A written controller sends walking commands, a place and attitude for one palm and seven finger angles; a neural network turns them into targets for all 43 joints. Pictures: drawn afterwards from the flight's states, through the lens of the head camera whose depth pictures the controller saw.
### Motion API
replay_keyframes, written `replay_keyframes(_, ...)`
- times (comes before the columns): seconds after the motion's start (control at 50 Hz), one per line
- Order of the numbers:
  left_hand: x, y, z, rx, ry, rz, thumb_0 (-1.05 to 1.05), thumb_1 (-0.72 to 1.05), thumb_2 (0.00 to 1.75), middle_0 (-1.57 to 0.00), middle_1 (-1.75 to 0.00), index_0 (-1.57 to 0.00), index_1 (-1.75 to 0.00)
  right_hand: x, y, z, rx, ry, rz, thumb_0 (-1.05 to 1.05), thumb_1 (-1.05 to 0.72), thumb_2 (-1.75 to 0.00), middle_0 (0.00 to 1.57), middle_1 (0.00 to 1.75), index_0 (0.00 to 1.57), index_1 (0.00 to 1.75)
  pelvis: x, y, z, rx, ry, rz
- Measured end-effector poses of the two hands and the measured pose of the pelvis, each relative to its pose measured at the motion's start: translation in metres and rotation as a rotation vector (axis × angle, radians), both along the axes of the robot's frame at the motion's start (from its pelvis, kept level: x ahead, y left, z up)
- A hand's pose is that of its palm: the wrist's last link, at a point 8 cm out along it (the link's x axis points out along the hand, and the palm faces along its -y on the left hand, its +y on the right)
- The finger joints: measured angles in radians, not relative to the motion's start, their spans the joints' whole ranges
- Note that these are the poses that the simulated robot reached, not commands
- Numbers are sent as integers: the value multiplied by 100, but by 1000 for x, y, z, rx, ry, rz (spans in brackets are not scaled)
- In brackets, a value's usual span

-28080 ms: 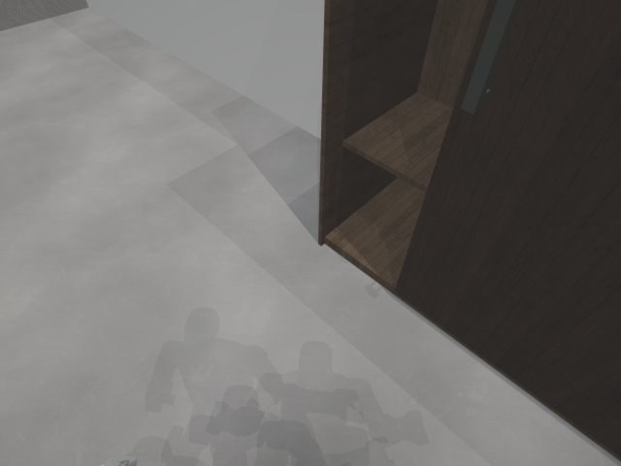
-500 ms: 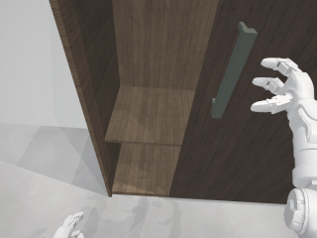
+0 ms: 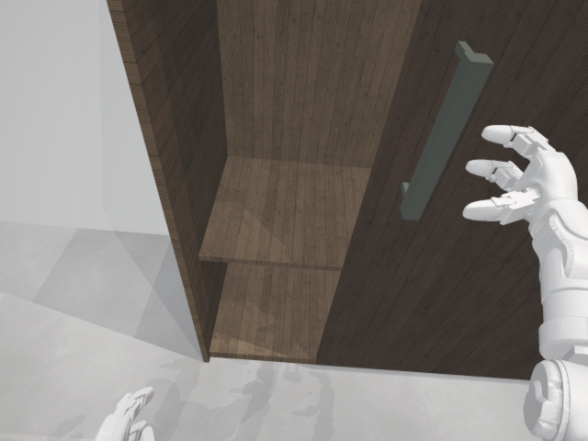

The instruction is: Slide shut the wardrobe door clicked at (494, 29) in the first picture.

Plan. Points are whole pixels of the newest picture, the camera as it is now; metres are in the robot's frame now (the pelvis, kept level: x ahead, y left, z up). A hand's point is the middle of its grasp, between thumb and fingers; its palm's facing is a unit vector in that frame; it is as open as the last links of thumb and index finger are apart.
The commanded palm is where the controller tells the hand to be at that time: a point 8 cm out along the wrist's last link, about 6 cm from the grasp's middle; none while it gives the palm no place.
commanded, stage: move the hooked fingers beside the handle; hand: right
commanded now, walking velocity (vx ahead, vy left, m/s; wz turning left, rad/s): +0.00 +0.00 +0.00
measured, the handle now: (433, 140) +0.49 -0.13 +0.20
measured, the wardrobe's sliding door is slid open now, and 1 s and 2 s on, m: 0.36 0.36 0.36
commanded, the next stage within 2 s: feel for the door with the fingertips in 1.36 s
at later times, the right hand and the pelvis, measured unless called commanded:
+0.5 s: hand (501, 163) +0.43 -0.21 +0.22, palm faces +0.01 +1.00 -0.04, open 14.0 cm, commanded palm +0.40 -0.25 +0.21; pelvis +0.01 +0.00 +0.00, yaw +0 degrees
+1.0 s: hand (500, 163) +0.43 -0.21 +0.22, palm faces -0.01 +1.00 -0.01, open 14.0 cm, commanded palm +0.41 -0.26 +0.21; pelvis +0.00 -0.01 +0.00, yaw -1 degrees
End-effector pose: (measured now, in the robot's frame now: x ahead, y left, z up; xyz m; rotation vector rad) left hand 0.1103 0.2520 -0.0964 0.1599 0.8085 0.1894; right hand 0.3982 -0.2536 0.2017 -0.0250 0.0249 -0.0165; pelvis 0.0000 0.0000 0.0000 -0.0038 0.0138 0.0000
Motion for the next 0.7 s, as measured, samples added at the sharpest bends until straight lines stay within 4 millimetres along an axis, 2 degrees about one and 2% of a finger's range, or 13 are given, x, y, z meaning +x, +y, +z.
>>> replay_keyframes(0.1, 2, 3, 1, 18, 9, -18, 1, 90, 90, -20, -30, -20, -30, -4, -3, 14, -18, -100, 2, -1, 50, -30, 30, 120, 30, 120, 1, 2, 0, 1, -7, -9)
replay_keyframes(0.18, 5, 5, 0, 21, 6, -18, 1, 90, 90, -20, -30, -20, -30, 1, -1, 25, -9, -103, 25, -1, 50, -30, 30, 120, 30, 120, 3, 2, -1, 2, -4, -14)
replay_keyframes(0.28, 6, 6, 0, 16, 1, -5, 1, 90, 90, -20, -30, -20, -30, 10, 3, 11, 5, -2, 41, -1, 50, -30, 30, 120, 30, 120, 3, 0, -1, 2, 13, -11)
replay_keyframes(0.36, 4, 5, 0, 15, 5, 1, 1, 90, 90, -20, -30, -20, -30, 10, 5, -1, 9, -7, 35, -1, 50, -30, 30, 120, 30, 120, 4, -1, -1, 0, 15, -5)
replay_keyframes(0.48, 1, 1, 2, 18, 16, 1, 1, 90, 90, -20, -30, -20, -30, 9, -4, 13, -6, -103, 8, -1, 50, -30, 30, 120, 31, 120, 7, -1, -1, 1, 7, 2)
replay_keyframes(0.56, 2, -1, 0, 9, 15, 2, 1, 90, 90, -20, -30, -20, -30, 9, -7, 23, -25, -95, 24, -1, 50, -30, 30, 120, 30, 120, 9, -5, -1, 3, 7, -1)
replay_keyframes(0.7, 7, -5, -1, 10, 15, -5, 1, 90, 90, -20, -30, -20, -30, 3, -11, -1, 12, 5, 33, -1, 50, -30, 30, 120, 30, 120, 7, -9, -2, 5, 13, -7)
